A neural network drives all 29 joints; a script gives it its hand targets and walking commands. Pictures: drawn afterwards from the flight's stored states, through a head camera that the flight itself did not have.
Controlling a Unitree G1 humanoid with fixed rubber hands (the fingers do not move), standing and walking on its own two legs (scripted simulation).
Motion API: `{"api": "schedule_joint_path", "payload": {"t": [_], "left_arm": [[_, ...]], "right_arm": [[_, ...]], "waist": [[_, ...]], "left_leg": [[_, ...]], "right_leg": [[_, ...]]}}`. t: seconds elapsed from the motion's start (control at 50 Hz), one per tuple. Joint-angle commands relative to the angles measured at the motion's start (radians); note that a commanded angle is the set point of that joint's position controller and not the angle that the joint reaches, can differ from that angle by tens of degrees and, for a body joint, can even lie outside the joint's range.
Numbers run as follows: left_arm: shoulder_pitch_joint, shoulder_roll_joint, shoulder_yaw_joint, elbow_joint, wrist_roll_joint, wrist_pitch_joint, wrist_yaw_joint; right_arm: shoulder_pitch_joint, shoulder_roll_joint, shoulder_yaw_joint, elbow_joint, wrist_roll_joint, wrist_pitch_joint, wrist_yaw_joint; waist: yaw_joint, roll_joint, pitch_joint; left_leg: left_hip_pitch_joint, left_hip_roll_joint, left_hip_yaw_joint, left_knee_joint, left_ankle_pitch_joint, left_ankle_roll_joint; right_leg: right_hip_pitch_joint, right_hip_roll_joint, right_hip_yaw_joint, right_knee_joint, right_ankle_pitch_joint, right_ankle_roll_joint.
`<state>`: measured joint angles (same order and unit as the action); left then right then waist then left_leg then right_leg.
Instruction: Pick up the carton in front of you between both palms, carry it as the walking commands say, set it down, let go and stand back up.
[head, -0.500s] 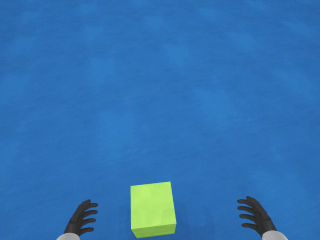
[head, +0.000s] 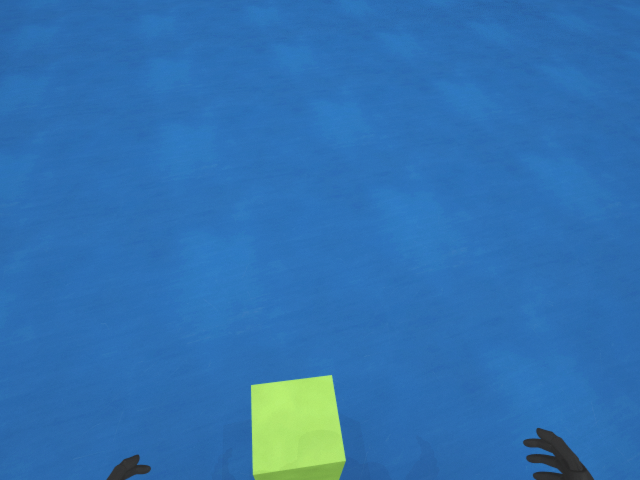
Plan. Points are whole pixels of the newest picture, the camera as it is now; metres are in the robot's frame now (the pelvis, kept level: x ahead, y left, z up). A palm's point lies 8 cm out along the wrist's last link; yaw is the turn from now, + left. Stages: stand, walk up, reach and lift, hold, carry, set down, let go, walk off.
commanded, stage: stand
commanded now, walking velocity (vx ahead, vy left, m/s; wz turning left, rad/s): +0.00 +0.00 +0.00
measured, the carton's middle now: (296, 435) +0.35 +0.06 -0.64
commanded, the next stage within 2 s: none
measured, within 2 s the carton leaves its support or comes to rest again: neither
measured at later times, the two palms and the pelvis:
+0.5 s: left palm out of the picture +0.07 +0.30 -0.10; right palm out of the picture +0.09 -0.30 -0.08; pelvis -0.01 +0.00 +0.00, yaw +0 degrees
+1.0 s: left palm out of the picture +0.05 +0.31 -0.10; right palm out of the picture +0.07 -0.31 -0.08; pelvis -0.02 +0.00 +0.01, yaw +0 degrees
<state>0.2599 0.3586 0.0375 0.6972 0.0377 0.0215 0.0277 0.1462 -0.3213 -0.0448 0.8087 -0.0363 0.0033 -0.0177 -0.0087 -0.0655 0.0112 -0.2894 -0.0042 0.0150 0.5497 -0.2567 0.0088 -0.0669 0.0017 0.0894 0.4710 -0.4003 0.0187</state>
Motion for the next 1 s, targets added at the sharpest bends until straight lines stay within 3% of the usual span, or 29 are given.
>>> {"api": "schedule_joint_path", "payload": {"t": [0.0,0.56,0.98], "left_arm": [[0.009,0.132,0.03,-0.04,-0.001,-0.016,0.005],[-0.013,0.176,0.01,0.113,-0.008,-0.029,0.0],[-0.037,0.19,0.007,0.193,-0.014,-0.03,-0.004]], "right_arm": [[-0.031,-0.171,-0.035,-0.037,0.001,-0.014,-0.006],[-0.069,-0.211,-0.014,0.111,0.013,-0.015,0.004],[-0.084,-0.232,-0.003,0.174,0.021,-0.016,0.006]], "waist": [[0.004,0.068,-0.064],[-0.002,0.061,0.003],[-0.004,0.061,0.004]], "left_leg": [[0.193,0.09,-0.101,-0.058,0.326,0.023],[0.197,0.101,-0.119,-0.145,0.175,0.023],[0.209,0.11,-0.128,-0.169,0.19,0.027]], "right_leg": [[-0.133,-0.057,0.02,-0.064,0.336,-0.008],[-0.135,-0.078,0.05,-0.151,0.234,-0.028],[-0.114,-0.086,0.051,-0.176,0.241,-0.029]]}}
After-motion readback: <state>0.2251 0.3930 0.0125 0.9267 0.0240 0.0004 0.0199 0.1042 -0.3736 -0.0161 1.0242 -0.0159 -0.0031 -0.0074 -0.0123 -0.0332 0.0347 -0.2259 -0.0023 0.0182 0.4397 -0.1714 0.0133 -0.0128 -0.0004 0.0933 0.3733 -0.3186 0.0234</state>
